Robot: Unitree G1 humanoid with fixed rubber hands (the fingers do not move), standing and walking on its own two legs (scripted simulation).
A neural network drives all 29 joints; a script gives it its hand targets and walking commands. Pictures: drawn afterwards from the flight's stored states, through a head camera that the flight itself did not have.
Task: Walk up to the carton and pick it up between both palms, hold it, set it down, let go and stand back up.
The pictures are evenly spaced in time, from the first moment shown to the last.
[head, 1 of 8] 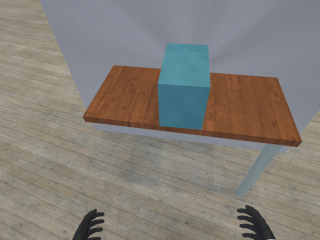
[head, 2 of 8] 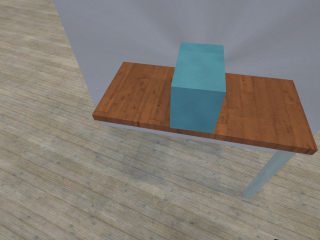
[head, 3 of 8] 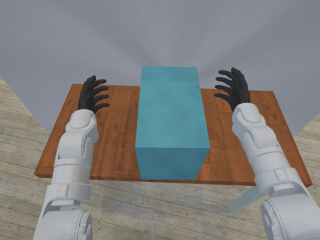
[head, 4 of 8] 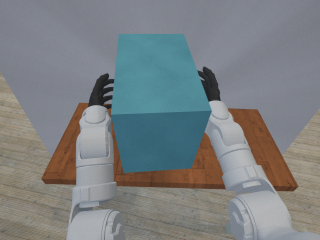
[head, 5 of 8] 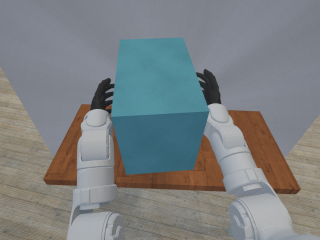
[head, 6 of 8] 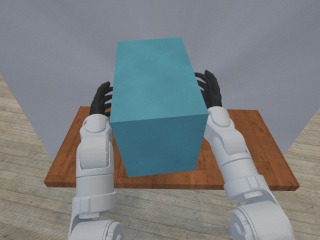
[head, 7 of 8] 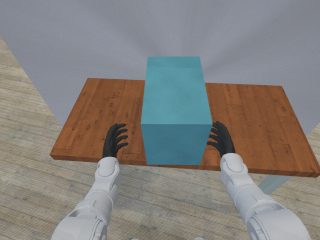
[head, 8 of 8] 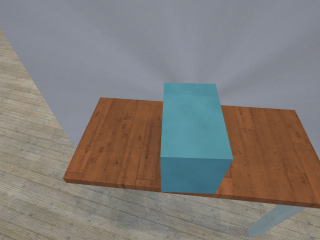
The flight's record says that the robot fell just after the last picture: no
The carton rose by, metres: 0.20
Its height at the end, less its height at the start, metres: +0.00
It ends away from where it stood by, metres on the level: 0.01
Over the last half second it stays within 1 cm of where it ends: yes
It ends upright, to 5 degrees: yes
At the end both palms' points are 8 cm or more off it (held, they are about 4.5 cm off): yes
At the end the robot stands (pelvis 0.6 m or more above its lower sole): yes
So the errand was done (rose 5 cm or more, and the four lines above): yes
